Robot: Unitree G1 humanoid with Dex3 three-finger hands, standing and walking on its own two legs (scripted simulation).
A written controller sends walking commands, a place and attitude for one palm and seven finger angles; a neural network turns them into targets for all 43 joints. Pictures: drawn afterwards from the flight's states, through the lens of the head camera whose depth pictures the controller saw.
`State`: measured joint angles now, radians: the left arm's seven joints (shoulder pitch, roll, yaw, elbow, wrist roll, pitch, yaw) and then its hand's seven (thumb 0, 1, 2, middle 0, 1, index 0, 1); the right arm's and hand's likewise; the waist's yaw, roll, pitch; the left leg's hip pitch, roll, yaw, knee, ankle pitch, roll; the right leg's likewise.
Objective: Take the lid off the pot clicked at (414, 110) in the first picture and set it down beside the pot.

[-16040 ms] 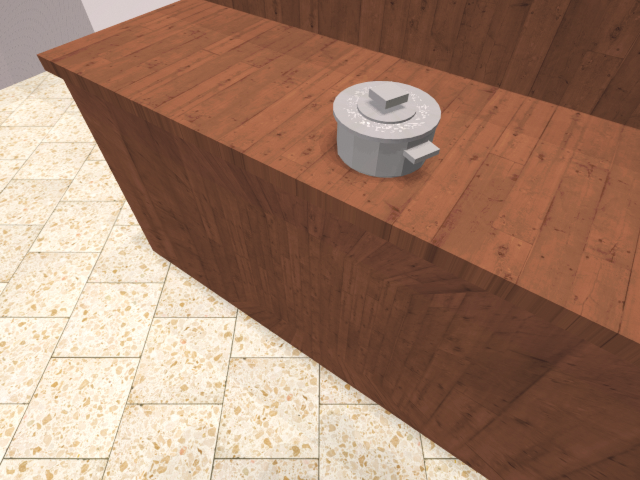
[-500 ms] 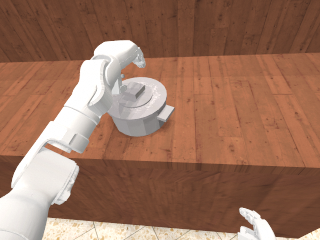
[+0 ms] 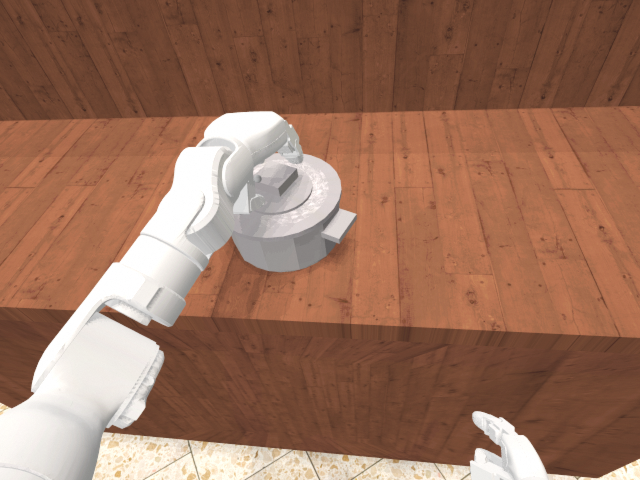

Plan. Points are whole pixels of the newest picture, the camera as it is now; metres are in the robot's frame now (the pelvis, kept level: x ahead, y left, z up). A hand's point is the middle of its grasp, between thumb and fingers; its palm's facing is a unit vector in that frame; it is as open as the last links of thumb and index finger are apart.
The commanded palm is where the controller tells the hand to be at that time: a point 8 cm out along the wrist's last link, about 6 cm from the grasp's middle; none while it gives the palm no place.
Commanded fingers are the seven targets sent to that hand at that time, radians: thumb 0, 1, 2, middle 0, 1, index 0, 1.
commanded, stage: lower the open fingers around the knob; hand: left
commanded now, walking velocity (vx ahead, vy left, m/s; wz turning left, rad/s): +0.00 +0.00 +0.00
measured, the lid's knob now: (274, 177) +0.47 +0.07 +0.14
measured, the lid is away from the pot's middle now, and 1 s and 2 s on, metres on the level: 0.00 0.00 0.00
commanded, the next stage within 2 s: close the fingers and squeeze the knob in 0.38 s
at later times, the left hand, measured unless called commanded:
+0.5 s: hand (256, 185) +0.43 +0.09 +0.16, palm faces -0.21 -0.05 -0.98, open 10.6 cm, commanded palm +0.41 +0.10 +0.22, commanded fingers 0.00 -0.28 1.33 -0.80 -0.08 -0.80 -0.08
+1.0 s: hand (255, 183) +0.44 +0.09 +0.16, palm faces -0.24 -0.05 -0.97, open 9.2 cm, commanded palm +0.42 +0.10 +0.22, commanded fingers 0.00 0.05 1.18 -0.72 -0.71 -0.72 -0.71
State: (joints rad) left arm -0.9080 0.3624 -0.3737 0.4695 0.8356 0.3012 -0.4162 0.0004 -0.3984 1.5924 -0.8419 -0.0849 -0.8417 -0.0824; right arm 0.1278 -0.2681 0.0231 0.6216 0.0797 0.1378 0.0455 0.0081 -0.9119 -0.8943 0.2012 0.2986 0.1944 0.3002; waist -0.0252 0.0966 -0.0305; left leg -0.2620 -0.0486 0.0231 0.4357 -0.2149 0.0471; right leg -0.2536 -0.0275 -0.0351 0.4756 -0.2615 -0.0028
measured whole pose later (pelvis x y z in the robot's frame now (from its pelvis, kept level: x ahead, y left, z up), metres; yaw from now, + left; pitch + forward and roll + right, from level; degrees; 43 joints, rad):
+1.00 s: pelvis +0.00 +0.00 +0.00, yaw +0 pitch +3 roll +0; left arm -0.90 0.36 -0.34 0.56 0.85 0.30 -0.37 0.00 -0.09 1.26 -0.77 -0.46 -0.73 -0.44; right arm 0.15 -0.27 0.02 0.63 0.08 0.14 0.03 0.01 -0.91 -0.89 0.20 0.30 0.20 0.30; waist -0.05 0.09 -0.03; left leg -0.27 -0.04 0.03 0.44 -0.22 0.05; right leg -0.26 -0.02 -0.03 0.47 -0.26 -0.01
